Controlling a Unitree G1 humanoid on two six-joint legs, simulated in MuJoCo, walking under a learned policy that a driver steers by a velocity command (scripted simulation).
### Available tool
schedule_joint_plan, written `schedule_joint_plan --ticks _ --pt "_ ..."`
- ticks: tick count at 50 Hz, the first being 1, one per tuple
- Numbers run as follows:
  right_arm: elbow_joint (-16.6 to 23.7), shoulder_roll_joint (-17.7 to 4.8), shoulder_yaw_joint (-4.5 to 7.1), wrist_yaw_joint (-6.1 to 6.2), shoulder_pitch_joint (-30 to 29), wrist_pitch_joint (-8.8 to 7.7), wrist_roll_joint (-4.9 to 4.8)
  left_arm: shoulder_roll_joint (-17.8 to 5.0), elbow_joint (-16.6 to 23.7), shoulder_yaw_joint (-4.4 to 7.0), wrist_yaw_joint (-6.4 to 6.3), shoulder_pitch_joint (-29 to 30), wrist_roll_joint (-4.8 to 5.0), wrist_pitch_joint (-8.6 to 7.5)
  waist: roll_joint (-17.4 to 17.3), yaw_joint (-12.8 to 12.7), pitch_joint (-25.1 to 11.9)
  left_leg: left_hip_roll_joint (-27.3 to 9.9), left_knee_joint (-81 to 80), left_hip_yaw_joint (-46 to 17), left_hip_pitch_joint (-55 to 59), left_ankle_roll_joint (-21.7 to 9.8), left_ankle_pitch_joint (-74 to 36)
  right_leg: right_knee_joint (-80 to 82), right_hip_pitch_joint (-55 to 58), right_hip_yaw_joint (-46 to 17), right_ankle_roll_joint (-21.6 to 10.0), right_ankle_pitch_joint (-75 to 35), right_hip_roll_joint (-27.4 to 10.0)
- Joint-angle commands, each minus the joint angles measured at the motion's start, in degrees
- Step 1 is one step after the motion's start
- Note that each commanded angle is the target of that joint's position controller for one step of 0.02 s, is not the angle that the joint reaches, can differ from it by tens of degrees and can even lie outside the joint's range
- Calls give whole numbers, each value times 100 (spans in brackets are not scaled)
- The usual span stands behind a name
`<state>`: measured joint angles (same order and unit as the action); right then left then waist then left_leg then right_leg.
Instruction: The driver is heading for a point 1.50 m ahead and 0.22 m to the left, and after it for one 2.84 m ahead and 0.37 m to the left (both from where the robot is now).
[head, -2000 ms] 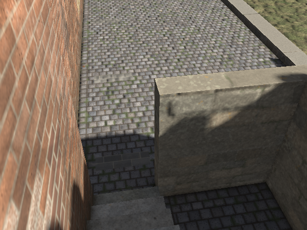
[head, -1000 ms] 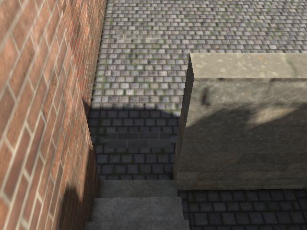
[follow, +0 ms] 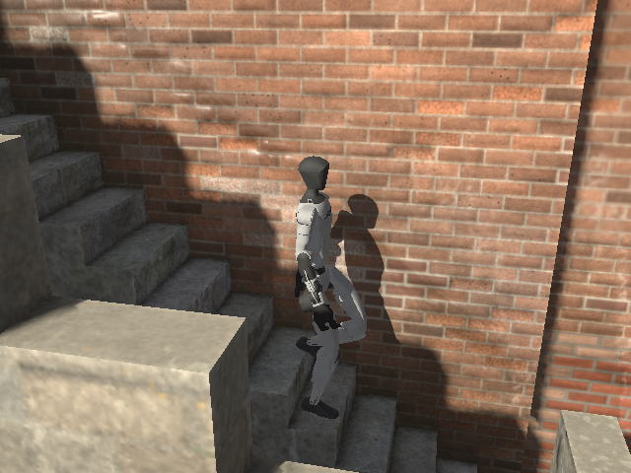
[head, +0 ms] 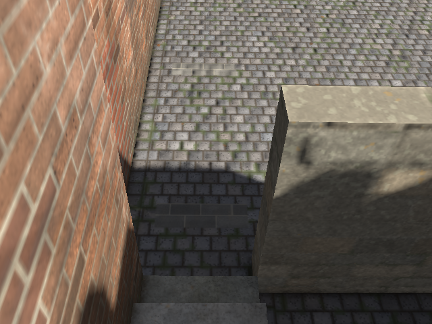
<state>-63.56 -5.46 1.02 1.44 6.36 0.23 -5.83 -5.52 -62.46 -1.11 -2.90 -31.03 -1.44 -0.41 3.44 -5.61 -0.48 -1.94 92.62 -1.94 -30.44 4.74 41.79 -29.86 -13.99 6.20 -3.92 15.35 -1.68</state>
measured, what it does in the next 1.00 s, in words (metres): goes down: left foot, then right foot 0.20 m lower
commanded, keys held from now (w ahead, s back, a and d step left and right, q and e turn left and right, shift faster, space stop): w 1.00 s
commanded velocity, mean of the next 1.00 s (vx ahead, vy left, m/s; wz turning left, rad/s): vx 0.43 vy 0.00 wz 0.00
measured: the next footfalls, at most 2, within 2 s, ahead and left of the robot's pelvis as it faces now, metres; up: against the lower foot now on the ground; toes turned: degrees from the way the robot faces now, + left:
left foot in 0.52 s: +0.12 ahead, +0.17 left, +0.00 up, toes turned +0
right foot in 0.86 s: +0.33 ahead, -0.05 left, -0.20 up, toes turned -1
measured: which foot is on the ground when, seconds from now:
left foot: down 0.00-0.38, up 0.40-0.50, down 0.52-0.84, up 0.86-1.00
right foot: down 0.00-0.52, up 0.54-0.84, down 0.86-1.00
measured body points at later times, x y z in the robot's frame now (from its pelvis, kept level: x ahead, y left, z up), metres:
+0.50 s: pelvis +0.09 +0.05 -0.01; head +0.11 +0.06 +0.44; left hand -0.08 +0.24 -0.15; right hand +0.26 -0.14 -0.14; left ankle +0.08 +0.17 -0.72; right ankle +0.01 -0.08 -0.74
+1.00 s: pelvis +0.27 +0.01 -0.25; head +0.28 +0.04 +0.20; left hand +0.20 +0.21 -0.41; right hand +0.34 -0.23 -0.38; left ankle +0.35 +0.21 -0.80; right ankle +0.29 -0.05 -0.93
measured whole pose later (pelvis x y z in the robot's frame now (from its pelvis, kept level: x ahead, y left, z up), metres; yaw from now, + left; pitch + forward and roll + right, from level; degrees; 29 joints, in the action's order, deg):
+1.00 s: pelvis +0.27 +0.01 -0.25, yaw +3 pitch -2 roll -2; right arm -59.8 -9.8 3.2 2.9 12.5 -3.2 -3.7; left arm -7.3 -60.4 0.4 -0.7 -26.9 -4.8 -3.6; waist 0.4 -1.4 2.1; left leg 3.1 91.3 -16.6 -49.9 -3.2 15.4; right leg -51.0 -23.1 8.1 -6.6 26.2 4.8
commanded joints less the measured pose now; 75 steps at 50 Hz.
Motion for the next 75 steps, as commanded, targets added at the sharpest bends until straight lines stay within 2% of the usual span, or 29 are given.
schedule_joint_plan --ticks 1,9,12,14,21,23,24,27,28,30,34,35,36,38,41,43,44,46,47,50,53,57,61,64,67,68,71,73,75 --pt "129 -373 35 14 2 8 23 -528 144 125 -102 -391 56 5 -88 88 967 -275 -782 -412 -1570 -341 -66 1194 24 -1844 -864 1221 -1283" --pt "371 -440 154 89 -286 -239 149 -699 -48 323 -58 -1277 37 -203 -30 -299 399 -323 35 -696 -3268 -473 -133 271 1398 -2799 -1334 200 -1668" --pt "325 -380 113 139 -191 -29 230 -237 467 136 -201 345 -5 -50 -649 286 995 -88 -4466 155 -1074 -385 -2119 1090 -150 -854 -294 1095 -589" --pt "241 -554 210 194 -193 -216 249 -512 -51 306 -70 -872 105 -90 -136 -122 717 130 -1946 19 -1549 -485 -2587 -194 528 -164 -279 -2340 -399" --pt "895 -307 137 -67 -1451 -572 306 -554 -169 431 -136 -1598 210 -392 16 -313 882 239 -4810 14 -2313 -479 -2126 207 2994 -1208 -370 -2237 -905" --pt "787 -120 38 -113 -672 -406 292 -1187 84 590 -12 -807 174 -138 311 252 229 480 -5957 693 756 -494 -1067 504 1275 -1443 -713 -2052 -1074" --pt "240 -534 146 -155 637 -274 301 -1278 280 637 52 -135 95 -164 736 754 -142 343 -4457 666 2275 -580 -2755 36 75 -1375 -821 -2096 -1221" --pt "-539 -1392 395 -77 2793 -136 423 -584 628 614 18 770 361 -119 -1378 1526 17 -834 -6375 -1201 2690 -835 -4503 -4137 -1760 -162 63 2254 400" --pt "-604 -1826 519 -115 3038 -190 316 -44 938 532 35 272 498 -194 -2493 1219 132 -1450 -6621 -2785 2743 -1536 -3504 -5143 -2940 -754 -101 3066 768" --pt "-630 -1358 420 -217 2885 -284 235 -286 910 588 -106 551 549 -263 -1012 1170 700 -1590 -6014 -3125 2515 -1977 -2002 -5643 -4461 -1437 -305 2167 640" --pt "-175 -535 151 169 1046 -189 489 -459 552 577 19 -113 153 -211 -726 -17 354 -841 -4227 -1639 203 -901 -2783 -4351 -2403 -594 -142 -168 312" --pt "-94 -635 156 257 711 -151 486 -217 493 488 70 -286 138 -226 -666 -269 248 -830 -4103 -1522 -764 -736 -3274 -4329 -1250 -257 -25 -393 384" --pt "-277 -346 111 370 1366 -208 446 -680 578 592 101 248 275 -290 -640 99 374 -468 -3317 -1375 -572 -530 -1655 -3808 -1719 -1002 -31 -1385 120" --pt "-158 -519 85 560 1351 -297 302 -736 787 548 232 902 193 -370 -110 217 430 -199 -3067 -796 -984 -593 -789 -1797 -832 -500 163 -3537 303" --pt "-200 -1320 288 645 1331 -182 160 -510 878 444 355 999 263 -100 -1339 182 595 -161 -2623 -474 -1459 -1073 -2088 295 1096 100 196 -2958 452" --pt "57 -1131 413 520 330 -418 -30 -916 -88 553 269 -2275 115 -153 154 -1755 151 921 2097 -428 -3467 -613 -719 -162 3299 -983 -735 -2987 -638" --pt "414 -903 370 234 1144 -618 -7 -824 -6 306 300 -2491 210 -330 1003 -1084 -77 1011 2930 -1236 -4398 -693 -401 -777 3821 -1838 -799 -3094 -1225" --pt "624 -811 257 67 1557 -767 -156 -1435 14 521 301 -1627 22 -437 1645 -238 -103 728 1659 -2145 -5474 -1005 -1666 78 3131 -4159 -1459 584 -2168" --pt "688 -1030 287 113 1133 -636 -188 -1205 159 454 234 -904 -181 -452 605 43 313 393 452 -2213 -5524 -1016 -2409 913 2142 -4750 -1470 2344 -2421" --pt "501 -911 296 127 1480 -145 575 -950 786 159 172 1039 -696 -457 -541 1264 330 221 234 -1262 -2153 -650 -3571 869 -1896 -4313 -1721 -203 -2107" --pt "905 -988 246 35 924 -112 576 -682 738 104 5 1129 32 -572 -412 1177 1015 103 -2677 -1360 -1695 -704 -6130 44 -2511 -2496 -910 1567 -938" --pt "1422 -751 119 -277 -199 -224 704 -899 484 229 -108 598 293 -534 -78 767 907 143 -5039 -175 568 -609 -7540 -429 -2583 -1498 -582 1633 -306" --pt "1326 -1217 232 -365 119 -196 458 -835 618 372 4 574 204 -438 -21 504 959 -76 -6374 -27 602 -312 -7126 -1741 -951 -1365 -382 1332 -364" --pt "675 -1554 484 -317 2164 -187 462 -815 539 455 156 1195 130 -222 86 1309 331 -197 -6867 108 1973 -332 -6434 -4217 -572 -1308 -282 -318 2" --pt "419 -1492 343 -237 2872 -314 752 -333 432 464 209 -167 409 -156 -1789 853 -141 -1263 -5603 -781 4128 -1227 -9066 -8103 -2738 -1062 24 3145 747" --pt "301 -1662 355 -300 2907 -217 578 -316 508 421 97 -598 378 -160 -2070 577 -175 -1543 -5114 -1678 4390 -1629 -8736 -8946 -3914 -1261 149 3496 774" --pt "15 -2198 541 -295 2485 -93 217 -570 1363 347 -76 781 540 33 -827 364 297 -2289 -6868 -4329 2928 -2585 -2857 -8641 -5093 -1142 374 2605 324" --pt "318 -1471 228 -99 1644 -205 546 -1203 1388 470 -168 1304 578 170 50 248 741 -1741 -6554 -3376 1428 -1608 -2335 -7014 -4570 -2207 276 298 113" --pt "327 -1015 10 180 1382 -225 612 -859 1288 408 -107 970 412 282 -553 -14 635 -1127 -5943 -1988 435 -1173 -3813 -5728 -3723 -2007 509 -808 99"
Keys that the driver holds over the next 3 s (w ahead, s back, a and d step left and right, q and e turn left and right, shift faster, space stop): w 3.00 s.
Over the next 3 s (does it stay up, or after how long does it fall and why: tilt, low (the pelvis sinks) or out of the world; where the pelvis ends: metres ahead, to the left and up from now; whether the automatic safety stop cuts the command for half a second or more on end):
stays up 1.24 0.15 -0.91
